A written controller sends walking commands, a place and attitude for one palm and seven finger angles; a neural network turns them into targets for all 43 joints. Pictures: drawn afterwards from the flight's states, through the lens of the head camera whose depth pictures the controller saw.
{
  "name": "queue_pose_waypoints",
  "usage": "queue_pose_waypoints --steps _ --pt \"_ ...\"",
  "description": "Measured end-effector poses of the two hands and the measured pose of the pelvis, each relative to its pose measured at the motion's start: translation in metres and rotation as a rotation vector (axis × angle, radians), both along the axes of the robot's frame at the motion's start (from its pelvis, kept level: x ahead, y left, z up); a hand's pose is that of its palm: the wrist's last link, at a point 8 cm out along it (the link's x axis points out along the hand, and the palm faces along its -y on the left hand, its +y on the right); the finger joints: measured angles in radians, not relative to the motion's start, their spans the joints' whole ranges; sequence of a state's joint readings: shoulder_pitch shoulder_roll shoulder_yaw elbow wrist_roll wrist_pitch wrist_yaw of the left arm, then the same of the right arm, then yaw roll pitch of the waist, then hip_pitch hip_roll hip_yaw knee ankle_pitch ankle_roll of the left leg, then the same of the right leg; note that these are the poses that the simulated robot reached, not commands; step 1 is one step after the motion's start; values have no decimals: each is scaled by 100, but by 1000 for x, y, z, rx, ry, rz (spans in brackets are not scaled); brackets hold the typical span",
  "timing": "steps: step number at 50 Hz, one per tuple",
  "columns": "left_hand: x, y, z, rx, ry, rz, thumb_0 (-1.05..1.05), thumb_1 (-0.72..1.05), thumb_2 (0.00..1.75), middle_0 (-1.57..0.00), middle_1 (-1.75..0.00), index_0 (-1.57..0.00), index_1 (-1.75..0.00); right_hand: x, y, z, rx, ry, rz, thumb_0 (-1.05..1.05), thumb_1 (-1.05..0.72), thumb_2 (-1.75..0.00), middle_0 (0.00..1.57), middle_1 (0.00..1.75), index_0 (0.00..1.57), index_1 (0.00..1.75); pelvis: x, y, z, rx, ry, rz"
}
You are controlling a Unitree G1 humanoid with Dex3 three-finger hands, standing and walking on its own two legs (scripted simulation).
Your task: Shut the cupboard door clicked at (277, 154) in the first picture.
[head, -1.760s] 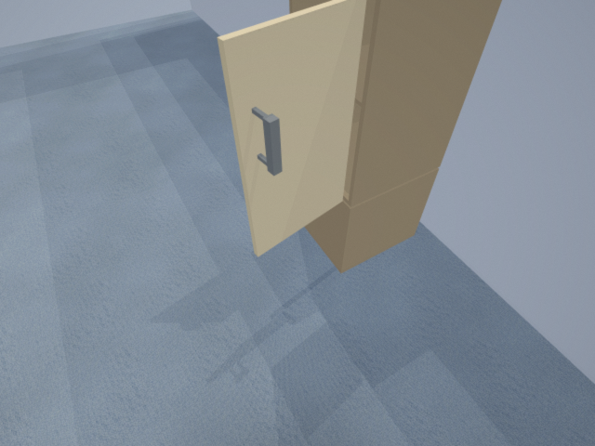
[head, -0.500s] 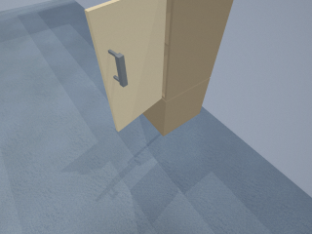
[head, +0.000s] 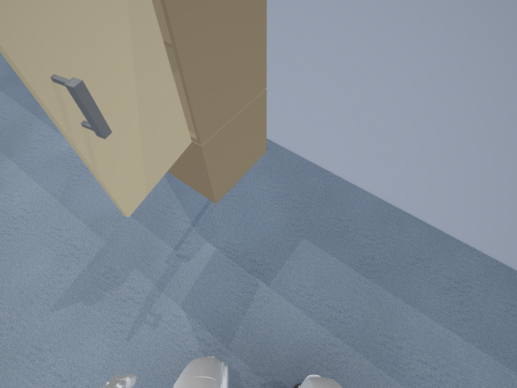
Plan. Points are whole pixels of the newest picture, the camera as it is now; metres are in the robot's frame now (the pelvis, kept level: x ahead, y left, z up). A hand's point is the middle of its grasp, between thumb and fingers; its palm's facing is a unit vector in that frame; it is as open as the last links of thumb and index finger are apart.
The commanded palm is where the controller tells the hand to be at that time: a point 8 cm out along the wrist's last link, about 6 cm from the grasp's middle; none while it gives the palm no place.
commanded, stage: walk around to get in front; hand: left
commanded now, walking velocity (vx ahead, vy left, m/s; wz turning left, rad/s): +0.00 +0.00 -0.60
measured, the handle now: (81, 107) +0.58 +0.38 +0.06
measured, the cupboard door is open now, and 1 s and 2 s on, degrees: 100 100 100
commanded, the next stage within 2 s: none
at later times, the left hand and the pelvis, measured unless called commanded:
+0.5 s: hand (170, 370) +0.15 +0.17 -0.16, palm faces -0.28 -0.93 -0.24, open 7.4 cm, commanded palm none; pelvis -0.01 -0.01 +0.00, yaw -17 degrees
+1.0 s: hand (204, 348) +0.19 +0.12 -0.16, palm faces -0.53 -0.82 -0.19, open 7.4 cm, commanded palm none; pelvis -0.01 +0.00 +0.01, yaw -35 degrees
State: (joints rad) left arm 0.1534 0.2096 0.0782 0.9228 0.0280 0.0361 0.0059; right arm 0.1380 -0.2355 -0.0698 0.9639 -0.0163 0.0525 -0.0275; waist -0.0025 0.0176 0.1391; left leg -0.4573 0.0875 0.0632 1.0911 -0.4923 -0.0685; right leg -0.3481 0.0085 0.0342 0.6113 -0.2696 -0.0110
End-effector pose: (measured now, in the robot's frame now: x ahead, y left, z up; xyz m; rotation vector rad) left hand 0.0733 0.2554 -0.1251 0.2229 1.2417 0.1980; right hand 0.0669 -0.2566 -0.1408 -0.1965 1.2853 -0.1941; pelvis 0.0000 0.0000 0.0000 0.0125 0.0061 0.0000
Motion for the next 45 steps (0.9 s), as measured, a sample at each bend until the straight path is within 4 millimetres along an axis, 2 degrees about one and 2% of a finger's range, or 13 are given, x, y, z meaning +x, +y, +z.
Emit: queue_pose_waypoints --steps 5,9,14,18,22,25,28,32,37,42,45 --pt "1 0 -4 -34 32 -54 1 90 89 -21 -30 -20 -30 27 4 22 -22 -140 -29 1 -91 -90 20 30 19 30 -2 7 5 7 13 -75" --pt "10 9 -17 -66 31 -82 1 90 89 -21 -30 -20 -30 29 12 30 -63 -216 -43 0 -91 -90 20 30 20 30 -1 20 -2 -23 22 -119" --pt "34 12 -12 -86 -4 -128 1 90 89 -20 -30 -20 -30 -6 18 40 -82 -150 -50 0 -91 -90 20 30 20 30 -5 21 7 -37 6 -158" --pt "53 3 -2 -86 -29 -181 1 91 89 -20 -30 -20 -30 -40 15 39 -71 -86 -110 0 -91 -90 20 30 20 30 -5 17 12 -52 8 -203" --pt "72 -17 3 -68 -33 -268 1 91 90 -20 -30 -20 -30 -78 5 28 -47 -45 -201 0 -91 -90 21 30 20 30 -8 6 10 -48 9 -259" --pt "87 -36 1 -40 -60 -341 1 91 90 -20 -30 -20 -30 -109 -9 10 -26 -17 -273 0 -91 -90 21 30 20 30 -10 -8 -2 -22 10 -298" --pt "91 -50 2 -10 -67 -390 1 91 90 -20 -30 -20 -30 -131 -22 -1 -25 26 -340 1 -91 -90 21 30 20 30 -16 -13 -7 -19 5 -344" --pt "86 -62 6 -1 -29 -433 1 90 89 -20 -30 -20 -30 -142 -28 8 -35 19 -405 1 -91 -90 20 30 20 30 -19 -14 2 -3 -1 -401" --pt "86 -69 3 -23 12 -488 1 90 89 -21 -30 -20 -30 -138 -24 21 -46 -43 -457 1 -91 -90 20 30 19 30 -18 -10 8 8 5 -469" --pt "102 -68 -13 -60 21 -525 1 90 89 -21 -30 -20 -30 -135 -8 24 -85 -101 -490 1 -91 -90 20 30 19 30 -9 3 0 -20 26 -528" --pt "116 -72 -15 -73 20 -558 1 90 89 -21 -30 -20 -30 -144 6 28 -90 -89 -502 0 -91 -90 20 30 20 30 -9 6 1 -25 18 -561"
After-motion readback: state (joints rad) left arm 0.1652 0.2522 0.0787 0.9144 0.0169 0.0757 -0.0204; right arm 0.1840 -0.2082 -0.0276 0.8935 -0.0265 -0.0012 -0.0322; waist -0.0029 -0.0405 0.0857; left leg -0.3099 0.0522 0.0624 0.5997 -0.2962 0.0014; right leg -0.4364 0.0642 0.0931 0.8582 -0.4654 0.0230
